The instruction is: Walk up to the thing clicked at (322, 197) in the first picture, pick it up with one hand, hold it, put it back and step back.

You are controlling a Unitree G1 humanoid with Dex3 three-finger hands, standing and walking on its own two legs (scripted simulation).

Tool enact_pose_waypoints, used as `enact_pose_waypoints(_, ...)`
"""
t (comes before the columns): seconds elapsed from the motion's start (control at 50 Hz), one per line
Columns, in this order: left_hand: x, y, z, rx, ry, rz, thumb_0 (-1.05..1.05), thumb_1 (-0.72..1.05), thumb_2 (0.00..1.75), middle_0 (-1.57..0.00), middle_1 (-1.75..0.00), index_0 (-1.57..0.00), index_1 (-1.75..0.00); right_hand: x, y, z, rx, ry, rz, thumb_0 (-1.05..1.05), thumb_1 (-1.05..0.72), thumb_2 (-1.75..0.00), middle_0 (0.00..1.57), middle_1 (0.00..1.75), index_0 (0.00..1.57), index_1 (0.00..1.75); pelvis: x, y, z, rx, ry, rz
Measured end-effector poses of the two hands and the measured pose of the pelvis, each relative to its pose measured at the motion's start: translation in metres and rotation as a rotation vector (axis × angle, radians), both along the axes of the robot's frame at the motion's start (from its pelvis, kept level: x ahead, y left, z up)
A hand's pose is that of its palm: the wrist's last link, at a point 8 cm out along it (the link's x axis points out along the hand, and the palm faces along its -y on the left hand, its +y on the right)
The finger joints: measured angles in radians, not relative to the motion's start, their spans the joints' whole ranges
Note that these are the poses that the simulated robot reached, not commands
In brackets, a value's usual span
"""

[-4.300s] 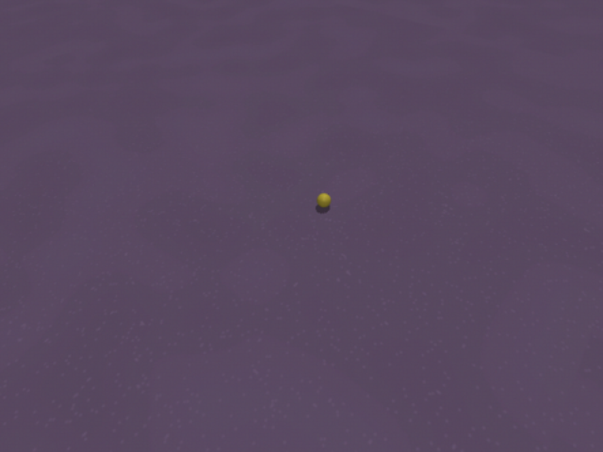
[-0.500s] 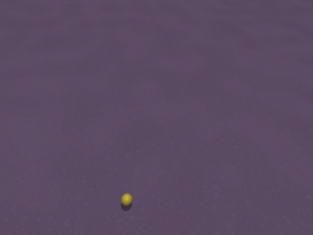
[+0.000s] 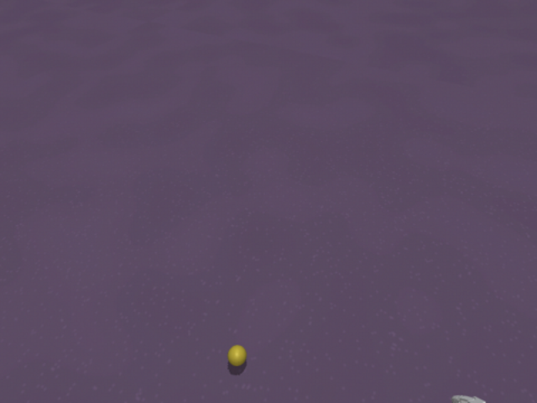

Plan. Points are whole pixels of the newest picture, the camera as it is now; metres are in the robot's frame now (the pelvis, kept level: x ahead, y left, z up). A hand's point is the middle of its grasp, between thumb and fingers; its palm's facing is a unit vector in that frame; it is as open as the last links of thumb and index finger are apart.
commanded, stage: walk up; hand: left
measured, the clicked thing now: (237, 355) +0.43 +0.18 -0.75
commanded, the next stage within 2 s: stand in 0.82 s
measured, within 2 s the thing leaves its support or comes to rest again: neither
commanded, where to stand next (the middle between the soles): +0.06 +0.00 m, yaw -2 degrees
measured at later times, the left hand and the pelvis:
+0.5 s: hand out of the picture +0.10 +0.25 -0.16, palm faces -0.03 -0.95 -0.32, open 7.3 cm; pelvis +0.01 +0.01 +0.00, yaw -1 degrees
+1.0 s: hand out of the picture +0.08 +0.26 -0.16, palm faces -0.03 -0.94 -0.33, open 7.3 cm; pelvis +0.01 +0.01 +0.00, yaw +0 degrees
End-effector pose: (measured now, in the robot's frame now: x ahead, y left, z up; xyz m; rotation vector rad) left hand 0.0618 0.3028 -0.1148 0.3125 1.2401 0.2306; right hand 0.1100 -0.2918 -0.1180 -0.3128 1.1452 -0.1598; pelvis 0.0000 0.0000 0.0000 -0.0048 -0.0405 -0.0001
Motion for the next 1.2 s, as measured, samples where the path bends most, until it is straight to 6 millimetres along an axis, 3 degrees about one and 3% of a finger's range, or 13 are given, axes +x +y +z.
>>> enact_pose_waypoints(0.2,0.028,-0.01,-0.006,-0.038,-0.022,-0.04,0.01,0.91,0.9,-0.2,-0.3,-0.21,-0.3,-0.031,-0.009,0.004,-0.032,0.078,-0.056,0.0,-0.9,-0.9,0.21,0.3,0.21,0.29,0.004,0.002,0.002,0.0,0.003,-0.007)
enact_pose_waypoints(0.4,0.036,-0.009,-0.006,-0.046,-0.025,-0.05,0.01,0.91,0.9,-0.2,-0.3,-0.21,-0.3,-0.047,-0.005,0.003,-0.035,0.103,-0.077,0.0,-0.9,-0.9,0.21,0.3,0.21,0.29,0.006,0.006,0.003,0.003,0.004,-0.011)
enact_pose_waypoints(0.86,0.01,-0.002,-0.006,-0.028,0.025,-0.019,0.01,0.91,0.9,-0.2,-0.3,-0.21,-0.3,-0.03,0.002,0.001,-0.015,0.076,-0.051,0.0,-0.9,-0.9,0.21,0.3,0.21,0.29,0.008,0.006,0.003,0.004,0.005,-0.008)
enact_pose_waypoints(1.2,0.026,-0.001,-0.002,-0.011,0.002,-0.033,0.01,0.91,0.9,-0.2,-0.3,-0.21,-0.3,-0.021,-0.002,0.001,-0.021,0.074,-0.048,0.0,-0.9,-0.9,0.21,0.3,0.21,0.29,0.019,0.004,0.003,0.006,0.008,-0.005)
